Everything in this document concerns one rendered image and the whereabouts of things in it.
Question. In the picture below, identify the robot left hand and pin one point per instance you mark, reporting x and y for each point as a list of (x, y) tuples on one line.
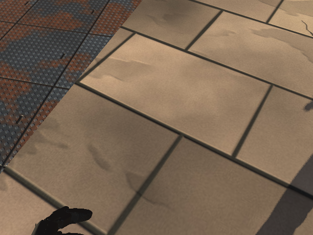
[(60, 219)]

